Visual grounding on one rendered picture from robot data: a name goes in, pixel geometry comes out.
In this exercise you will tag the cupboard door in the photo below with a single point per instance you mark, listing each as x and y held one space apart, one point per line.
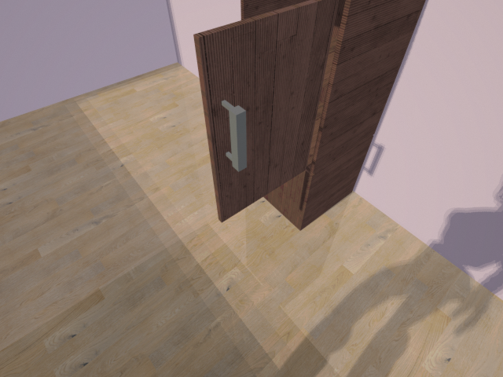
273 66

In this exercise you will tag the handle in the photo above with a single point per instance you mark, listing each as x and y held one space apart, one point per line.
237 125

